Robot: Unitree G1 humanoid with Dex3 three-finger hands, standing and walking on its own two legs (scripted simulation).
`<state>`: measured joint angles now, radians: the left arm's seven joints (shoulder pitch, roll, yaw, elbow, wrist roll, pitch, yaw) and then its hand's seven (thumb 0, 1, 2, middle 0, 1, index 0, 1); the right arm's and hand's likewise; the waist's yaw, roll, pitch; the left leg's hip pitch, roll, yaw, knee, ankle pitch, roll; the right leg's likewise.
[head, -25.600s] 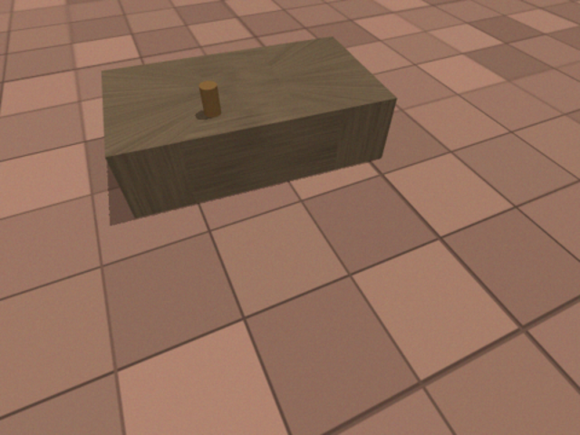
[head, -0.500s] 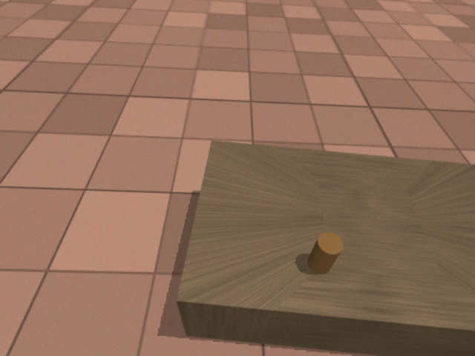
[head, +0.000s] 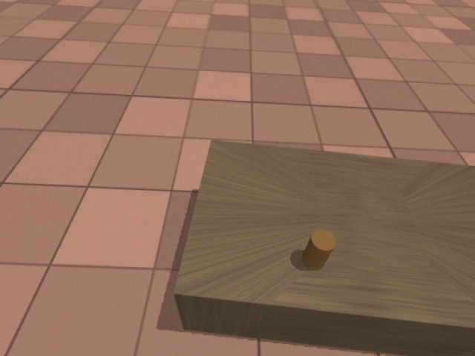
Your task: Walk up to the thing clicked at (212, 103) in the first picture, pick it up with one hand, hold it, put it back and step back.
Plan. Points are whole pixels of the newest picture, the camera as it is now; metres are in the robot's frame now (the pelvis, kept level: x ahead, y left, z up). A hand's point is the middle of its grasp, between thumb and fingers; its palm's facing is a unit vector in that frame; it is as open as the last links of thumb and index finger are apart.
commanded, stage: home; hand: right
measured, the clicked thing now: (318, 250) +0.52 -0.24 -0.35
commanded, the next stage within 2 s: stand in 0.74 s
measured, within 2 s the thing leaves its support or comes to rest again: neither
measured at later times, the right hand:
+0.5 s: hand out of the picture +0.06 -0.23 -0.16, palm faces -0.07 +0.93 -0.36, open 17.4 cm
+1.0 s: hand out of the picture +0.09 -0.24 -0.15, palm faces -0.07 +0.93 -0.37, open 16.3 cm
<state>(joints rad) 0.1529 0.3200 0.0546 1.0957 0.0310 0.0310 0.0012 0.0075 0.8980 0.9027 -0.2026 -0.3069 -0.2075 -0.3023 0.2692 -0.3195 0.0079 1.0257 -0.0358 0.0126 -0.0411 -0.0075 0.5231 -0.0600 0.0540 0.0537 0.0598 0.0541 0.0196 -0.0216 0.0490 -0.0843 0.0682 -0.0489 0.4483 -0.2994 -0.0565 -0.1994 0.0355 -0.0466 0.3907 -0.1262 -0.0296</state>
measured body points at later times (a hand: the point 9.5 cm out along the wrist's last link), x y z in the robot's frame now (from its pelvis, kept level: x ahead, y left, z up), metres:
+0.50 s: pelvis +0.00 +0.01 +0.00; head +0.01 +0.02 +0.45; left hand +0.05 +0.31 -0.14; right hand +0.06 -0.28 -0.13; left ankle -0.03 +0.16 -0.74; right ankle +0.06 -0.10 -0.74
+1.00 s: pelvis +0.02 +0.01 +0.01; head +0.03 +0.02 +0.45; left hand +0.08 +0.31 -0.14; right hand +0.09 -0.29 -0.13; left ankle -0.03 +0.16 -0.74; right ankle +0.06 -0.10 -0.74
